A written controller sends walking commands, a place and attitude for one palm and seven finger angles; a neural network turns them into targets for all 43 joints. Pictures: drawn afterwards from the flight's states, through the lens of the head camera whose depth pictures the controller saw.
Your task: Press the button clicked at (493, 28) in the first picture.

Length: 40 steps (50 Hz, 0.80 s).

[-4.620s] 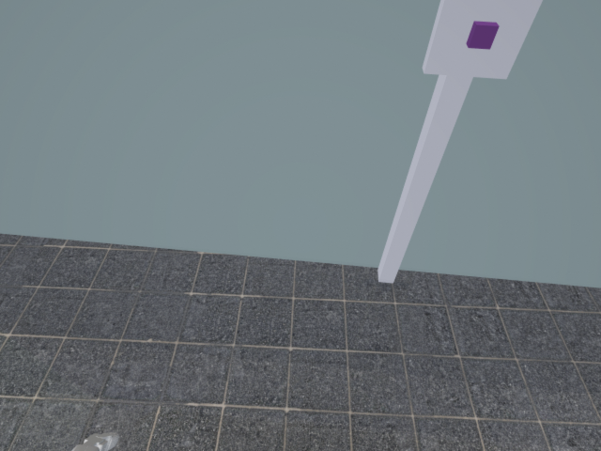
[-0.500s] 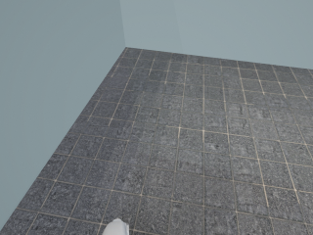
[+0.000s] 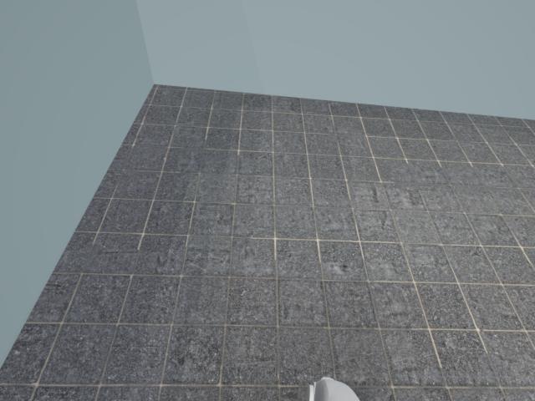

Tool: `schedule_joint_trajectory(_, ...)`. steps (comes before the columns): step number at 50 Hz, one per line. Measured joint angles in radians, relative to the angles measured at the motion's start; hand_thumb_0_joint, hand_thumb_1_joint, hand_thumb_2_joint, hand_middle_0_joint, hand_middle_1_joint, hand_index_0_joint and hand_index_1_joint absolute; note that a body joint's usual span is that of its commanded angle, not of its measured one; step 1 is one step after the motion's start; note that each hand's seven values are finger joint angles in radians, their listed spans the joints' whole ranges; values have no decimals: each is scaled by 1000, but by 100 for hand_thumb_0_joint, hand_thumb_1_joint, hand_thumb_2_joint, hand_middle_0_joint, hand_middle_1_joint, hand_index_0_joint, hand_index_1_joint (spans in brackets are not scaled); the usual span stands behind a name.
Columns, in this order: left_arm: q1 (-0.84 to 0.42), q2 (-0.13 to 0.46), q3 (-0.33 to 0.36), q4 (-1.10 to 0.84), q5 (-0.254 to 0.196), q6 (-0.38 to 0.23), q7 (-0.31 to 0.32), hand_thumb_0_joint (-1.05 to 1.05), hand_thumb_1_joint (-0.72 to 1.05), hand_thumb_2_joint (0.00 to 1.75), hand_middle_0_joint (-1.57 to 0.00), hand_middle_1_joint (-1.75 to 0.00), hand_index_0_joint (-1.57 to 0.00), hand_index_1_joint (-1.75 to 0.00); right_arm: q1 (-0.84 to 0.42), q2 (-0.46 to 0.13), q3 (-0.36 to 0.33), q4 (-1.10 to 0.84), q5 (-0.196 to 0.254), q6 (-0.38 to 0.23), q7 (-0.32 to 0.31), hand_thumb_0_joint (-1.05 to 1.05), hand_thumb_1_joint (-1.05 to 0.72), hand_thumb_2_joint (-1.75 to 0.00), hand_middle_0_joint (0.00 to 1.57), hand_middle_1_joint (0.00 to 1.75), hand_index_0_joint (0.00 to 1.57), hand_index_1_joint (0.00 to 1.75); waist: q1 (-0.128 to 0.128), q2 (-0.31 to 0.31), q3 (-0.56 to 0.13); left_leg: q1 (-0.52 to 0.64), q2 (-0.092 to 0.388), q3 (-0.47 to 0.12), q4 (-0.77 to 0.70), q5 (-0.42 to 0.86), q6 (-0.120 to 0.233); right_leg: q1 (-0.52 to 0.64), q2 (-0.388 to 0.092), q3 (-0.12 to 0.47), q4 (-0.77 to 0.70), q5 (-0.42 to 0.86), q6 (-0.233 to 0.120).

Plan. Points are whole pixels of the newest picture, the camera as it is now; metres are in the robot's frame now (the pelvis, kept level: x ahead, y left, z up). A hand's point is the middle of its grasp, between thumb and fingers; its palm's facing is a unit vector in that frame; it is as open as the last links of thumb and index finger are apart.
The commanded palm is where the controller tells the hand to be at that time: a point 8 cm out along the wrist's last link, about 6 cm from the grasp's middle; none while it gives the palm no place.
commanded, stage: turn to face it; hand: left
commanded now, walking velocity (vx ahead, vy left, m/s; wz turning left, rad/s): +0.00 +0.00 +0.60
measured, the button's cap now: out of the picture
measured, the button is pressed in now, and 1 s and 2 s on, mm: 0 0 0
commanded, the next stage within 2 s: none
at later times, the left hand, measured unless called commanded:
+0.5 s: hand out of the picture +0.13 +0.19 -0.19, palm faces +0.26 -0.95 -0.16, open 7.3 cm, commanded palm none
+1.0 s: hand out of the picture +0.04 +0.18 -0.16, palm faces +0.50 -0.81 -0.30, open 7.4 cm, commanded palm none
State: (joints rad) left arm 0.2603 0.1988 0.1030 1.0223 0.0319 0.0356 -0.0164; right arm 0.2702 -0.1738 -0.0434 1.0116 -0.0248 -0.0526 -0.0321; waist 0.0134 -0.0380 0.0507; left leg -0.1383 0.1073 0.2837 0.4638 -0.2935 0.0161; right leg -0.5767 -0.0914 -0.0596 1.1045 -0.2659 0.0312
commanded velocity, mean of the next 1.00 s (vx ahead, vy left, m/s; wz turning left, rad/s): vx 0.00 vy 0.00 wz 0.60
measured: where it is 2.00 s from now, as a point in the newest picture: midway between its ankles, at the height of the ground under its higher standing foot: outside the picture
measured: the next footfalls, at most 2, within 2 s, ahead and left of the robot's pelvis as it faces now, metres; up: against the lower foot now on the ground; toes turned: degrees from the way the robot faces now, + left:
right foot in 0.14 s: +0.15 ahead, -0.15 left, +0.00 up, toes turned -7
left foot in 0.50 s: +0.10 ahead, +0.11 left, +0.00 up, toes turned +23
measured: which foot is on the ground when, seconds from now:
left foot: down 0.00-0.16, up 0.18-0.48, down 0.50-0.98, up 1.00-1.00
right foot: up 0.00-0.12, down 0.14-0.50, up 0.52-0.96, down 0.98-1.00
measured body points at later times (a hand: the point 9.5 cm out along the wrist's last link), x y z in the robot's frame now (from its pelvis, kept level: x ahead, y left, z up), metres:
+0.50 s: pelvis +0.05 -0.01 -0.03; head +0.06 +0.02 +0.42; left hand +0.11 +0.24 -0.18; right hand +0.14 -0.24 -0.16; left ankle +0.06 +0.09 -0.74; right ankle +0.11 -0.14 -0.74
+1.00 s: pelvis +0.06 -0.05 -0.01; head +0.09 -0.06 +0.43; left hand +0.01 +0.22 -0.14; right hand +0.24 -0.24 -0.17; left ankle +0.06 +0.09 -0.74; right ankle +0.11 -0.15 -0.75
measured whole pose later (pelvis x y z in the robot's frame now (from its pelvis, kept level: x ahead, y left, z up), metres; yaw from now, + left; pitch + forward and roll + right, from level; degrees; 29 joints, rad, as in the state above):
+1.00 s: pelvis +0.06 -0.05 -0.01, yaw +30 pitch +0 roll +0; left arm 0.19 0.21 0.07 0.89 0.01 0.03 0.02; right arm 0.20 -0.25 -0.09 0.91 -0.02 0.06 0.02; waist -0.03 0.05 0.04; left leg -0.40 -0.06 -0.09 0.58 -0.21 0.00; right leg -0.27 -0.03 -0.04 0.58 -0.34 0.03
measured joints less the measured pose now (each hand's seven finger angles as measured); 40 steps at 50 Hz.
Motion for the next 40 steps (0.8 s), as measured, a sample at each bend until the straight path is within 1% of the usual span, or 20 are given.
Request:
schedule_joint_trajectory(3, -63, 2, -11, -18, 0, -8, 12, 1, 91, 90, -20, -29, -20, -30, 42, -5, 0, 34, -5, 10, 4, -1, -94, -90, 20, 30, 20, 30, -30, 9, 8, 20, 5, 2, 0, -20, -13, 45, -6, -15, -195, 30, -1)
schedule_joint_trajectory(5, -100, 0, -25, -23, 0, -20, 19, 1, 91, 90, -19, -29, -20, -30, 71, -2, 1, 57, -6, 18, 7, 0, -93, -90, 20, 30, 20, 30, -53, 17, 12, 25, 7, -6, 22, -43, -26, 109, 0, -27, -340, 48, -3)
schedule_joint_trajectory(7, -127, -2, -39, -27, -1, -37, 23, 1, 91, 90, -19, -29, -20, -30, 108, 8, 4, 80, -4, 29, 11, 0, -93, -90, 20, 30, 19, 30, -68, 16, 7, 22, 5, -18, 65, -79, -43, 195, 6, -43, -496, 115, -2)
schedule_joint_trajectory(8, -138, -8, -45, -26, 0, -48, 26, 1, 91, 90, -19, -29, -20, -30, 125, 11, 4, 92, 0, 35, 14, 0, -93, -90, 20, 30, 19, 30, -71, 22, 1, 10, 9, -27, 101, -104, -53, 225, 7, -54, -534, 82, -24)
schedule_joint_trajectory(10, -167, -36, -58, -22, -4, -65, 31, 1, 91, 90, -20, -29, -20, -30, 130, 10, 3, 106, 8, 61, 17, 0, -92, -90, 20, 30, 19, 30, -85, 63, 9, -48, 16, -98, 226, -192, -59, 229, 13, -88, -504, 24, -45)
schedule_joint_trajectory(12, -183, -56, -68, -31, -6, -68, 33, 1, 91, 90, -20, -29, -20, -30, 124, 22, 3, 106, 12, 89, 18, 1, -92, -90, 20, 30, 19, 30, -90, 69, 12, -129, -10, -159, 402, -273, -63, 243, -3, -113, -498, 14, -47)
schedule_joint_trajectory(14, -188, -73, -73, -41, -6, -60, 39, 0, 90, 90, -20, -29, -20, -30, 111, 31, 0, 98, 12, 103, 24, 1, -92, -90, 20, 30, 19, 30, -86, 65, 11, -202, -23, -184, 539, -267, -67, 266, -18, -136, -514, 18, -45)
schedule_joint_trajectory(16, -182, -83, -75, -47, -3, -48, 45, 0, 90, 90, -20, -29, -20, -30, 91, 36, -5, 78, 11, 111, 33, 1, -92, -90, 20, 30, 19, 30, -82, 60, 4, -250, -24, -187, 587, -236, -70, 284, -31, -157, -531, 20, -40)
schedule_joint_trajectory(20, -162, -81, -62, -55, -2, -29, 50, 0, 90, 90, -20, -29, -21, -30, 42, 33, -14, 23, 5, 113, 46, 1, -92, -90, 20, 30, 19, 30, -75, 44, -7, -285, -14, -167, 520, -184, -73, 297, -54, -200, -532, 15, -26)
schedule_joint_trajectory(22, -155, -65, -53, -62, 1, -21, 50, 0, 91, 90, -20, -30, -21, -30, 18, 28, -18, -7, 4, 109, 51, 1, -91, -90, 20, 30, 19, 30, -67, 30, -7, -274, -11, -155, 439, -160, -71, 291, -70, -220, -506, 1, -16)
schedule_joint_trajectory(24, -144, -44, -45, -71, -1, -11, 48, 0, 91, 90, -20, -30, -21, -30, 0, 15, -22, -37, 2, 100, 54, 1, -91, -90, 20, 30, 19, 30, -61, 19, -6, -240, -12, -142, 320, -90, -68, 276, -90, -239, -453, -26, -2)
schedule_joint_trajectory(25, -135, -34, -40, -77, -5, -4, 47, 0, 90, 90, -20, -30, -21, -30, -5, 4, -24, -52, 0, 93, 56, 1, -91, -90, 20, 30, 19, 30, -58, 16, -10, -227, -18, -146, 262, -51, -43, 257, -101, -245, -410, -47, 6)
schedule_joint_trajectory(26, -127, -20, -32, -81, -9, 6, 45, 0, 90, 90, -20, -30, -21, -30, -16, 0, -27, -62, -3, 86, 55, 1, -91, -90, 20, 30, 19, 30, -55, 5, -9, -243, -28, -147, 279, -48, -7, 223, -105, -220, -342, -126, 20)
schedule_joint_trajectory(27, -119, -5, -25, -82, -9, 18, 45, 0, 90, 90, -20, -29, -21, -30, -27, -3, -28, -70, -5, 80, 53, 1, -91, -90, 20, 30, 19, 30, -54, -4, -7, -256, -34, -148, 298, -56, 17, 181, -90, -169, -250, -198, 26)
schedule_joint_trajectory(28, -114, 8, -17, -79, -7, 29, 44, 0, 91, 90, -20, -29, -20, -30, -34, -6, -28, -76, -7, 74, 49, 1, -91, -90, 20, 30, 19, 30, -55, -7, -6, -262, -40, -152, 298, -59, 31, 138, -68, -118, -151, -226, 29)
schedule_joint_trajectory(29, -110, 18, -10, -74, -5, 36, 42, 0, 91, 90, -20, -29, -20, -30, -37, -10, -27, -81, -7, 71, 44, 0, -91, -90, 20, 30, 19, 30, -56, -9, -6, -260, -48, -158, 283, -53, 38, 102, -48, -78, -64, -217, 30)
schedule_joint_trajectory(31, -103, 35, 0, -68, -3, 37, 34, 1, 91, 90, -20, -29, -20, -30, -39, -16, -24, -85, -6, 68, 34, 0, -91, -90, 20, 30, 20, 30, -50, -12, -5, -241, -68, -170, 219, -14, 37, 56, -24, -28, 42, -150, 37)
schedule_joint_trajectory(33, -89, 45, 3, -69, -4, 31, 29, 1, 91, 90, -20, -29, -20, -30, -39, -24, -21, -85, -3, 67, 30, 0, -91, -90, 20, 30, 20, 30, -41, -10, -7, -217, -88, -182, 148, 26, 41, 41, -12, -1, 69, -101, 45)
schedule_joint_trajectory(35, -75, 51, 3, -71, -6, 28, 29, 1, 91, 90, -20, -29, -20, -30, -38, -31, -20, -87, -1, 66, 28, 1, -91, -90, 20, 30, 20, 30, -34, -2, -10, -196, -103, -198, 87, 61, 45, 48, -4, 15, 49, -86, 52)
schedule_joint_trajectory(40, -58, 58, -2, -76, -12, 30, 34, 1, 91, 90, -20, -29, -20, -30, -46, -42, -20, -93, 0, 73, 33, 1, -91, -90, 20, 30, 20, 30, -33, 22, -11, -175, -127, -248, 18, 110, 41, 105, 14, 36, -74, -122, 60)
